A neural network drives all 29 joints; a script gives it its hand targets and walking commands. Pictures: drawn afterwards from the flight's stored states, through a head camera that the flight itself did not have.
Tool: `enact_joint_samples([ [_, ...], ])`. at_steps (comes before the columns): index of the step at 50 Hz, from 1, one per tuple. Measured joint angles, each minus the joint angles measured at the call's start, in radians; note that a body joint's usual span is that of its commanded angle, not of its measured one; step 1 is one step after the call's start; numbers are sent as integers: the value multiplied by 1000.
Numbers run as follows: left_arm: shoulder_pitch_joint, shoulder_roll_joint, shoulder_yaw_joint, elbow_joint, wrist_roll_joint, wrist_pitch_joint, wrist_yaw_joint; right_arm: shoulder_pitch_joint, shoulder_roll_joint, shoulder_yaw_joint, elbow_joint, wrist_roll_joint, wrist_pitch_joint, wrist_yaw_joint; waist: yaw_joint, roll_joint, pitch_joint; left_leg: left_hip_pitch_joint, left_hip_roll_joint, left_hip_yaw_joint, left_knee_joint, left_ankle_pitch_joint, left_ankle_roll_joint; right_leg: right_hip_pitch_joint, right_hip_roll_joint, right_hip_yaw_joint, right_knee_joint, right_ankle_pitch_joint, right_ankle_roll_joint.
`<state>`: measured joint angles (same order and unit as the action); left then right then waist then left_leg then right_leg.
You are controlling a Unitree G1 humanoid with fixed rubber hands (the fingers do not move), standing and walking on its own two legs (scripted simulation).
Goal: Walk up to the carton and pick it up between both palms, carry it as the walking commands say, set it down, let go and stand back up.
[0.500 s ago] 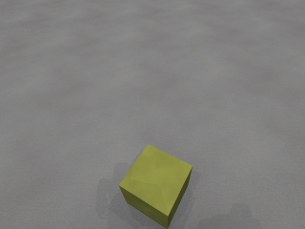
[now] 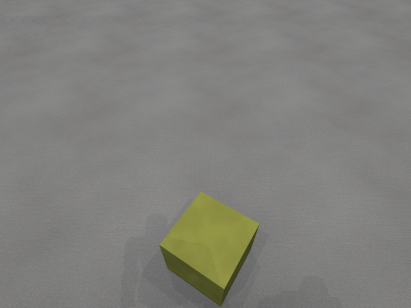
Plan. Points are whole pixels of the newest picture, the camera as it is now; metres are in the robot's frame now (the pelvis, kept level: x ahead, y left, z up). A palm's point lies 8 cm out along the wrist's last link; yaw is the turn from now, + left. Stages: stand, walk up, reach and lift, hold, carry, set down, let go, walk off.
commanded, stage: walk up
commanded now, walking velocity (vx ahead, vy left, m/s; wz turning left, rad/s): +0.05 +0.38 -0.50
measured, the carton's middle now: (210, 247) +0.50 -0.01 -0.63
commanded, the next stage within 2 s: none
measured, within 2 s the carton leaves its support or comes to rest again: neither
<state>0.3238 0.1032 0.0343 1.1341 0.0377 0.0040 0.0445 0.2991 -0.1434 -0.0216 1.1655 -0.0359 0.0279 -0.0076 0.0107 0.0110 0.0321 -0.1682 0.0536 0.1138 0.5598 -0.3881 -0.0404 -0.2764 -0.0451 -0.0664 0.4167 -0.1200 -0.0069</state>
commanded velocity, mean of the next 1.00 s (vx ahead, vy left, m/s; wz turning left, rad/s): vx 0.11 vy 0.22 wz -0.35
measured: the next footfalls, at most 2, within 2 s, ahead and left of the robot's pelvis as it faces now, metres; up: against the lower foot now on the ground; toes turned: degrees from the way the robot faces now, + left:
left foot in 0.30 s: +0.01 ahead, +0.26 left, +0.00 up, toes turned -6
right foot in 0.66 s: +0.00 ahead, +0.09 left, +0.00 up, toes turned -29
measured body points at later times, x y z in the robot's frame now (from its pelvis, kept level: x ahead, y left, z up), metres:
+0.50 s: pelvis -0.02 +0.16 +0.00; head -0.01 +0.15 +0.45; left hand +0.16 +0.40 -0.13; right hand -0.12 -0.06 -0.15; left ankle -0.03 +0.27 -0.74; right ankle -0.01 +0.06 -0.65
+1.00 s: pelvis +0.09 +0.22 -0.01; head +0.12 +0.18 +0.44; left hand +0.21 +0.44 -0.14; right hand +0.01 -0.02 -0.17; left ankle +0.25 +0.34 -0.72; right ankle -0.04 +0.11 -0.74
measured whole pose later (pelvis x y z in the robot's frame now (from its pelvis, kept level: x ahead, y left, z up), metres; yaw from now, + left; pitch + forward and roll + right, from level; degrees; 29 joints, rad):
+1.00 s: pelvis +0.09 +0.22 -0.01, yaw -25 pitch +0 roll +2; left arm 0.29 0.19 0.06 1.02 0.02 -0.02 0.03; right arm 0.31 -0.21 -0.08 0.95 -0.02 -0.02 0.01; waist 0.02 0.03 0.08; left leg -0.42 0.11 0.07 0.56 -0.04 -0.06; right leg -0.13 -0.12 -0.04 0.49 -0.36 0.06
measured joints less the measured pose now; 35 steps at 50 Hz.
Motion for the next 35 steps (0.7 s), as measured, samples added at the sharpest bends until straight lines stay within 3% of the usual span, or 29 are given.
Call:
enact_joint_samples([
  [3, 11, -15, 21, -9, 0, 26, 31, -50, -61, -16, -50, -5, 41, 23, 17, 10, 27, -163, -41, -31, 329, 4, 2, -37, -37, 51, 11, 17, 23],
  [6, 29, 4, 37, -2, -3, 52, 26, -102, -116, -28, -118, -2, 45, 28, 27, 25, 46, -262, -29, -62, 433, 56, 9, -80, -53, 118, 11, 46, 52],
  [12, 34, 95, 97, 6, -8, 77, 9, -132, -142, -50, -216, 10, 33, 42, 15, -7, 24, -212, -25, -92, 242, -48, -9, -150, -79, 232, -2, 86, 107],
  [14, 24, 118, 109, -4, 1, 80, 14, -112, -147, -50, -236, 18, 25, 40, -8, -2, 4, -127, -20, -71, 96, 7, 16, -181, -76, 245, 33, 53, 125],
  [15, 13, 129, 112, -11, 1, 84, 16, -99, -150, -49, -243, 21, 17, 36, -30, 14, -6, -99, -3, -73, 24, -15, 30, -230, -66, 223, 125, -67, 110],
  [17, -24, 162, 119, -36, 0, 95, 24, -87, -114, -35, -229, 19, 22, 26, -43, -21, 2, -109, -10, -36, 60, -3, 25, -338, -55, 184, 387, -284, 73],
  [19, -56, 175, 121, -70, -7, 90, 9, -53, -84, -19, -220, 19, 24, 18, -39, -29, -1, -73, 3, 10, 25, 30, 24, -400, -22, 115, 570, -323, 46],
  [23, -131, 163, 111, -150, -10, 76, -42, 24, -62, -16, -186, -1, 14, -11, -60, 7, -37, -19, 10, 51, -104, 98, 46, -427, 1, -14, 771, -278, 46],
  [27, -185, 146, 94, -219, -5, 67, -51, 60, -38, -12, -160, -4, 0, -33, -67, -3, -37, 16, -15, 122, -152, 103, 66, -323, 7, -33, 652, -281, 35],
  [31, -220, 104, 63, -229, -11, 69, -31, 102, -23, -3, -156, -1, -8, -26, -100, -5, -32, 8, -42, 179, -107, 52, 81, -167, 4, -22, 404, -308, 7],
  [33, -223, 74, 45, -233, -11, 54, -22, 133, -17, -1, -147, 6, -11, -22, -101, 2, -36, -9, -43, 204, -42, 3, 80, -66, 5, -24, 223, -229, -8],
  [35, -229, 33, 21, -236, -21, 29, -13, 150, -14, 2, -130, 26, -12, -18, -97, 44, -18, -67, -11, 153, 115, -51, 67, -44, 28, -35, 208, -216, -34],
])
